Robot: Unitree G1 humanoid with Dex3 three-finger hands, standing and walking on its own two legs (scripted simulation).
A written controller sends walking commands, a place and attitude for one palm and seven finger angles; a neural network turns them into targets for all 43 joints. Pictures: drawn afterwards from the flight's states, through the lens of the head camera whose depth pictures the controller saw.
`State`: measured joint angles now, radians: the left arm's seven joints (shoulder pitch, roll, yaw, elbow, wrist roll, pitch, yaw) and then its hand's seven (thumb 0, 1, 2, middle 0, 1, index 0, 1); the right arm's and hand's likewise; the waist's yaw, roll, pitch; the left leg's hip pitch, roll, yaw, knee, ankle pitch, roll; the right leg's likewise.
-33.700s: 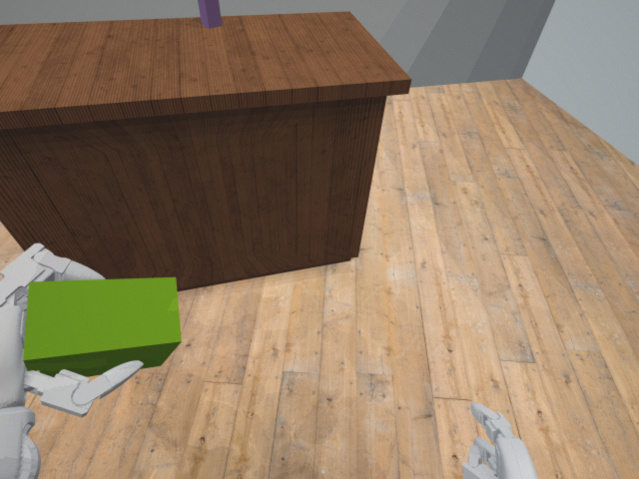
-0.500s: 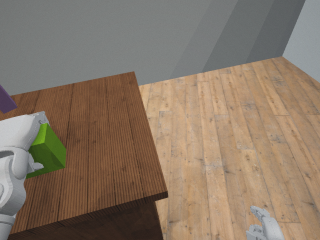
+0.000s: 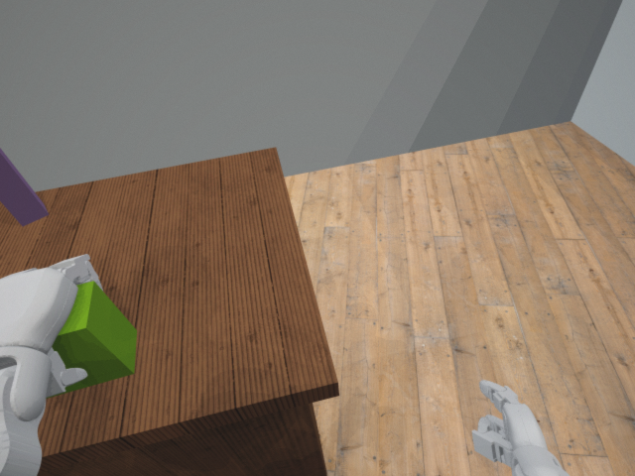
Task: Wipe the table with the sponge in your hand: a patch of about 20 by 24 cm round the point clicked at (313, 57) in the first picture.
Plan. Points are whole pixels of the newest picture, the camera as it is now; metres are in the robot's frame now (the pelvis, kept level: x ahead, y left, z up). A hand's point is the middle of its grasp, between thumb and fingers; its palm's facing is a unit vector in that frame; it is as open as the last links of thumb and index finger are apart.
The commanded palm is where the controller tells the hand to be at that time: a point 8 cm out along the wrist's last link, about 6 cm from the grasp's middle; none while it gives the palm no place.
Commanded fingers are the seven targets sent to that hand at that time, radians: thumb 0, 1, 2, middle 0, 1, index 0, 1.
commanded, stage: wipe back along the first lane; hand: left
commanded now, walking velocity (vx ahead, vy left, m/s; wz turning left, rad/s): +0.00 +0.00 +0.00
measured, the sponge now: (76, 349) +0.20 +0.33 +0.09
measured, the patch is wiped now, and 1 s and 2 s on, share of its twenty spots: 1.00 1.00 1.00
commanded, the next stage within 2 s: lift the sponge slowly off the table in 0.10 s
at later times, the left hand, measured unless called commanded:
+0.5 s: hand (48, 361) +0.17 +0.31 +0.13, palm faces +0.07 -0.03 -1.00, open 10.4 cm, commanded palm +0.14 +0.31 +0.18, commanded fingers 0.00 0.10 1.30 -1.20 -1.60 -1.20 -1.60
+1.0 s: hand (44, 355) +0.17 +0.30 +0.15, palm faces +0.11 -0.02 -0.99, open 10.4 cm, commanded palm +0.13 +0.31 +0.22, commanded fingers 0.00 0.10 1.30 -1.20 -1.60 -1.20 -1.60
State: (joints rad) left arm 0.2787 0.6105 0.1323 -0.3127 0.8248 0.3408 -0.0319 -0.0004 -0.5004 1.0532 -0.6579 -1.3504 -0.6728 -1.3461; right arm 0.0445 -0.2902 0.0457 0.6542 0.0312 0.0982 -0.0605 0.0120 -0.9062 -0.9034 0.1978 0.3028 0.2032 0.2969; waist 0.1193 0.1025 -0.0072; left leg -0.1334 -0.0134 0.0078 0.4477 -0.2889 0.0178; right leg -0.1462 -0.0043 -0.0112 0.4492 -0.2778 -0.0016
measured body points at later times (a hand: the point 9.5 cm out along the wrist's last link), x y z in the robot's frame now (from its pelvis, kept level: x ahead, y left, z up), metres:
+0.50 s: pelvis -0.02 +0.00 +0.00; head -0.03 -0.04 +0.45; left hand +0.16 +0.31 +0.18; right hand +0.22 -0.21 -0.09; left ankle -0.03 +0.11 -0.74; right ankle -0.02 -0.12 -0.74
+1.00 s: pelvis -0.03 -0.01 +0.00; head -0.05 -0.05 +0.45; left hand +0.15 +0.30 +0.20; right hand +0.23 -0.20 -0.08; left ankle -0.03 +0.11 -0.74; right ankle -0.02 -0.12 -0.74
